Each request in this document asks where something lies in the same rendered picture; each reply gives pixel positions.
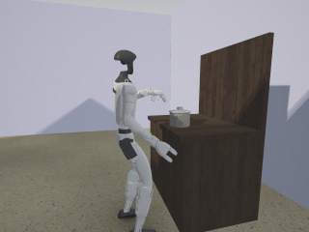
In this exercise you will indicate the right robot upper arm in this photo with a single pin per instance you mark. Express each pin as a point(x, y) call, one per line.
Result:
point(128, 93)

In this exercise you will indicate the robot right shin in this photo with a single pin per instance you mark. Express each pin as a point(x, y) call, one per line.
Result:
point(142, 206)

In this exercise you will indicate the left robot hand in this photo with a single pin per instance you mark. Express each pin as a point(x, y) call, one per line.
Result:
point(158, 93)

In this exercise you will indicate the humanoid robot torso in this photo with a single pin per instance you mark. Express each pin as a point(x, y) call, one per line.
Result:
point(123, 133)

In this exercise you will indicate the pot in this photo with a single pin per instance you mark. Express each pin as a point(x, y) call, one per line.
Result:
point(179, 120)

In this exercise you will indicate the robot right forearm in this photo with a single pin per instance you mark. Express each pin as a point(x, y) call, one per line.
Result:
point(136, 128)

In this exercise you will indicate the lid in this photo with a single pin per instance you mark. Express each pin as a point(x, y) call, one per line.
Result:
point(179, 111)

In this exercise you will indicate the table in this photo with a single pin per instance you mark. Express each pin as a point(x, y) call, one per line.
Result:
point(214, 181)

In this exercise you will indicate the robot left forearm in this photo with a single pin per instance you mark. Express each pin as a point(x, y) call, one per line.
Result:
point(143, 93)

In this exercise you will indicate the right robot hand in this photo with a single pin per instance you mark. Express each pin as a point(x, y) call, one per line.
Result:
point(162, 148)

